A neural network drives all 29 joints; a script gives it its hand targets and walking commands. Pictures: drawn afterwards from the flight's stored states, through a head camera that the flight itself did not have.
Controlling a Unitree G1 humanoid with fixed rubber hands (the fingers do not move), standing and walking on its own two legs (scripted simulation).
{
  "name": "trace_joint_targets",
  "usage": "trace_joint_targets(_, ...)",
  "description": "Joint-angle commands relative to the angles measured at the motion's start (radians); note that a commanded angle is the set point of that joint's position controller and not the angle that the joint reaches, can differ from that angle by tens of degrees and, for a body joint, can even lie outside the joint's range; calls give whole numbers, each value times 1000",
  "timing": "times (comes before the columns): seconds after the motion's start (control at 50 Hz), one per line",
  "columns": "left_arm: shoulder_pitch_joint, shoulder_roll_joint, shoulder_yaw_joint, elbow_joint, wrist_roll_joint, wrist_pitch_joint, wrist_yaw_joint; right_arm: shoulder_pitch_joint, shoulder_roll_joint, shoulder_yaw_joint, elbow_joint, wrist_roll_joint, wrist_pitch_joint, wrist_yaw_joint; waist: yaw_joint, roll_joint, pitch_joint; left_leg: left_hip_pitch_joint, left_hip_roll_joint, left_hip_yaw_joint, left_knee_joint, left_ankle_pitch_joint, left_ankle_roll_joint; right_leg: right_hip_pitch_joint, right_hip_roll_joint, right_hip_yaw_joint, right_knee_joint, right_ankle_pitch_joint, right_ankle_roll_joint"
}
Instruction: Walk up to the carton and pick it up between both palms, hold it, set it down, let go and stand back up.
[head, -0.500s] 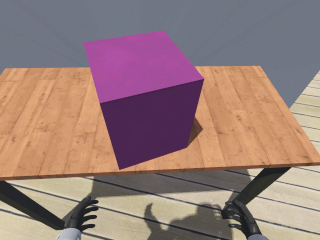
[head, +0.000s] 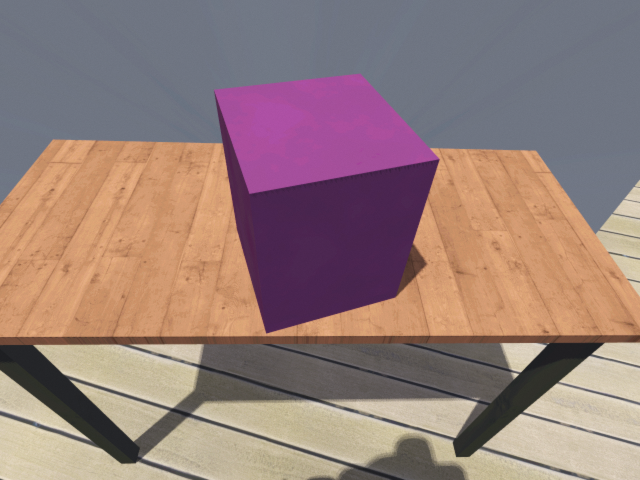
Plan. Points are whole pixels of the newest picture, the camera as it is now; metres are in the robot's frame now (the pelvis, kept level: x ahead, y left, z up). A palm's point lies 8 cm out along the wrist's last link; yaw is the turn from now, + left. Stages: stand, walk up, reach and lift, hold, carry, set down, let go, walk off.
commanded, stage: stand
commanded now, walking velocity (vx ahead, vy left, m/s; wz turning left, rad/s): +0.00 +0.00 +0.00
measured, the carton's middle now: (313, 203) +0.43 +0.02 +0.12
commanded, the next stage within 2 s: none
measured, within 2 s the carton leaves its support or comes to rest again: neither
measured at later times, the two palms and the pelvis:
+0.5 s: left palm out of the picture -0.06 +0.26 -0.14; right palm out of the picture -0.03 -0.24 -0.13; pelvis -0.03 +0.01 +0.00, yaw +1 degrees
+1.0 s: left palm out of the picture -0.03 +0.23 -0.14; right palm out of the picture -0.03 -0.25 -0.13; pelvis -0.01 -0.01 +0.00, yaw +1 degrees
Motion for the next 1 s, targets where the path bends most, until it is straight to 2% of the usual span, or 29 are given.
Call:
trace_joint_targets(0.0, 23, 129, 24, -46, -2, -22, 10, 41, -157, -32, -67, 5, -20, -13, 3, 29, 62, -70, 87, -126, -141, -16, 30, -48, -77, 104, -78, -13, -25)
trace_joint_targets(0.12, 70, 115, 11, 18, -4, -12, 12, 49, -165, -28, -38, 6, -9, -18, 9, 57, 123, -154, 95, -172, -220, -226, 27, -67, -60, 91, -62, -78, -17)
trace_joint_targets(0.24, 94, 116, 8, 59, -3, -15, 16, 60, -159, -26, -11, 8, -7, -20, 5, 44, 105, -151, 95, -181, -230, -260, 23, -79, -60, 89, -59, -100, -14)
trace_joint_targets(0.3, 106, 108, 4, 72, -5, -14, 18, 60, -150, -25, 0, 7, -4, -22, 3, 57, 103, -141, 91, -178, -227, -256, 22, -96, -60, 89, -59, -101, -13)
trace_joint_targets(0.34, 109, 106, 2, 85, -6, -13, 19, 62, -150, -25, 8, 6, -2, -22, -1, 34, 102, -138, 92, -181, -222, -252, 22, -100, -60, 87, -60, -101, -13)
trace_joint_targets(0.36, 127, 97, 2, 91, -7, -13, 20, 64, -157, -28, 6, 6, 3, -19, 2, 69, 100, -141, 91, -163, -220, -277, 23, -103, -70, 78, -61, -135, -7)
trace_joint_targets(0.4, 127, 107, 5, 96, -7, -11, 21, 63, -147, -29, 11, 6, 8, -17, -1, 56, 118, -153, 87, -163, -218, -294, 22, -126, -67, 81, -66, -163, -5)
trace_joint_targets(0.52, 131, 109, 7, 109, -9, -8, 25, 76, -136, -27, 29, 4, 14, -17, -8, 16, 129, -137, 78, -152, -183, -258, 19, -174, -78, 99, -88, -202, -14)
trace_joint_targets(0.64, 127, 107, 8, 115, -13, -7, 26, 81, -125, -22, 44, 2, 14, -19, -9, 13, 124, -118, 72, -144, -157, -213, 15, -188, -86, 112, -97, -204, -23)
trace_joint_targets(0.98, 87, 93, -3, 131, -20, -4, 33, 78, -97, 3, 86, 7, 11, -30, -4, 22, 90, -71, 79, -124, -122, -25, 5, -119, -95, 101, -90, -36, -30)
